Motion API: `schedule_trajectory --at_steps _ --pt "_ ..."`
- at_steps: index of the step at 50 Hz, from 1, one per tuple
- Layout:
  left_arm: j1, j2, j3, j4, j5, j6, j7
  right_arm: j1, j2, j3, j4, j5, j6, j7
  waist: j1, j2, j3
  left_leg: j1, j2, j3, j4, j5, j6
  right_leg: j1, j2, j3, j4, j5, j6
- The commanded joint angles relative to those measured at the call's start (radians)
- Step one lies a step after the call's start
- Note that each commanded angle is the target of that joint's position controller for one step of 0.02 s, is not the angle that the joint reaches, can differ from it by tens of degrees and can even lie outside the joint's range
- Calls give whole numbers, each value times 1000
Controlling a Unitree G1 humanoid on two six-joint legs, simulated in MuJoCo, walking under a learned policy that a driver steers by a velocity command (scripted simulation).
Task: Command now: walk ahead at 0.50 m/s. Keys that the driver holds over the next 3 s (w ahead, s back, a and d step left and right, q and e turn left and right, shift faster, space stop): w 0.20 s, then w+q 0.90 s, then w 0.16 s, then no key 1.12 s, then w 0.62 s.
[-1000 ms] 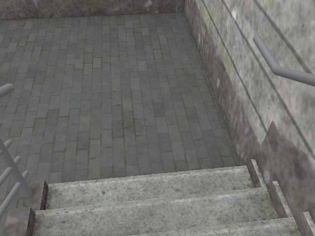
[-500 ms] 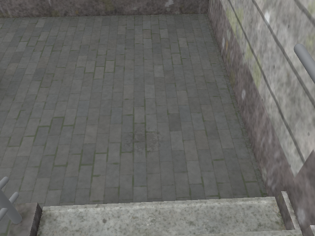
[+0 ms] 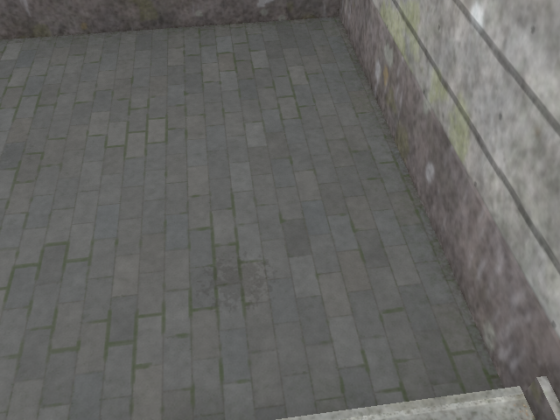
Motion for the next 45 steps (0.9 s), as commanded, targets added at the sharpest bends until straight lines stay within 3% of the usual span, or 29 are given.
schedule_trajectory --at_steps 1,2,4,9,11,12,13,14,15,16,18,19,21,23,24,25,27,30,34,36,37,38,39,40,41,42,43,44,45 --pt "-13 -6 -23 -15 6 -10 17 55 -29 21 -42 10 -22 -23 9 43 68 -205 204 -220 -44 254 153 169 13 -28 -323 388 26" --pt "-13 -3 -27 -24 2 9 13 33 -42 23 -33 -16 -8 -1 35 90 95 -402 199 -221 -78 161 153 354 35 -58 -247 369 17" --pt "-73 50 -16 -79 12 30 5 -17 -67 24 -59 -8 -8 24 57 69 146 -458 228 -266 -60 54 162 431 41 -52 -241 201 16" --pt "-265 30 -35 -143 -10 19 6 152 -113 -2 4 26 28 -20 -96 74 188 116 285 -418 144 256 180 229 32 -45 -688 -158 15" --pt "-23 67 -9 -37 -39 -1 10 106 -132 -16 13 4 53 22 24 13 118 -59 202 -306 355 336 135 679 75 -125 -760 6 -6" --pt "298 156 38 59 -43 -12 9 106 -115 -14 28 -37 64 75 157 -26 46 -285 165 -263 598 388 75 1069 41 -114 -700 161 -60" --pt "596 245 78 116 -24 -2 -1 237 8 3 65 -5 54 118 227 -233 -191 -602 19 -159 1117 -156 -30 1559 -148 -6 -375 740 -275" --pt "612 307 98 131 -10 15 -15 195 -31 -12 -5 43 37 134 204 -192 -313 -756 38 -133 1396 -405 -49 1633 -295 115 -294 913 -363" --pt "553 288 112 119 5 28 -11 20 -79 -28 -95 67 29 121 250 -89 -198 -960 52 -142 1386 -356 -54 1541 -350 246 -412 433 -382" --pt "427 189 93 97 18 40 2 -59 -79 -26 -114 67 26 91 225 62 -32 -993 120 -214 1244 -141 -16 1262 -308 197 -525 -108 -303" --pt "140 -79 -9 27 17 4 33 -94 -43 -31 -110 19 15 49 40 137 120 -648 244 -307 741 326 47 661 -171 23 -635 -205 -203" --pt "121 -58 -2 22 7 -17 49 -153 -8 -30 -126 5 16 48 32 7 196 -562 254 -238 677 353 60 498 -136 -13 -681 -180 -190" --pt "220 -19 -3 67 -24 -37 61 -151 -5 -43 -99 -13 39 74 66 23 154 -445 226 -193 470 544 38 410 -120 -71 -692 -233 -245" --pt "266 2 2 86 6 -40 59 -67 7 -35 -95 -11 35 90 38 31 122 -457 227 -202 494 605 11 429 -154 -43 -599 -106 -257" --pt "318 -67 -19 117 6 -58 78 -171 8 -25 -138 -28 27 78 91 69 127 -633 287 -295 259 735 -5 631 -170 -37 -564 -149 -217" --pt "405 -59 -23 157 -5 -68 83 -252 -18 -31 -167 -17 26 63 121 44 146 -716 280 -297 180 778 -25 745 -183 -7 -531 -151 -208" --pt "355 -57 -42 130 0 -63 78 -279 -32 -24 -153 -8 31 53 93 25 107 -332 230 -170 36 1077 -26 453 -52 -158 -465 -366 -142" --pt "308 -21 -48 124 18 -61 42 -399 -110 -38 -243 -11 61 68 63 42 213 -224 224 -158 88 893 6 359 -112 -128 -472 -466 -133" --pt "500 22 -23 210 -39 -25 106 -608 -80 -14 -299 -15 54 69 204 60 272 -467 243 -130 -234 644 -30 834 -156 -57 -315 -340 -136" --pt "442 34 -11 189 -7 -10 91 -500 -110 -29 -244 -13 45 64 146 52 212 -249 215 -88 -133 655 -26 757 -147 -123 -191 -155 -99" --pt "440 61 5 187 -43 -3 88 -507 -149 -50 -228 -16 36 63 152 99 207 -151 168 -3 -293 538 -33 741 -95 -173 -108 -171 -94" --pt "425 111 16 192 -2 12 62 -339 -162 -66 -169 -4 26 53 83 99 167 158 138 37 -319 680 -15 594 -90 -188 61 -197 -80" --pt "421 150 37 191 22 10 24 -89 -250 -109 -103 6 10 43 -12 162 60 519 112 67 -234 845 35 413 -29 -259 291 -183 -20" --pt "461 41 21 145 20 -1 -8 172 -351 -143 -18 -15 19 35 -65 331 -226 1037 301 -184 72 1379 289 97 76 -267 778 -833 85" --pt "281 20 13 44 -25 -15 -41 353 -354 -150 55 -29 23 29 -176 243 -376 1216 410 -376 41 1404 370 -89 129 -142 1004 -1165 97" --pt "4 61 30 -91 -68 -52 -31 376 -318 -150 62 -31 7 13 -251 170 -187 1112 419 -503 -71 979 362 -368 136 -93 975 -1168 109" --pt "-96 72 32 -144 -78 -66 -6 188 -212 -124 14 8 4 18 -179 27 -27 873 435 -516 -142 571 292 -402 59 -16 762 -1046 85" --pt "-68 84 46 -136 -54 -64 20 32 -144 -94 -25 28 9 33 -66 9 66 543 405 -505 -192 423 285 -269 26 1 643 -949 35" --pt "7 45 35 -113 -16 -58 48 -159 -46 -48 -88 16 -8 35 59 -41 159 158 392 -442 -216 392 245 -38 -50 97 281 -688 -12"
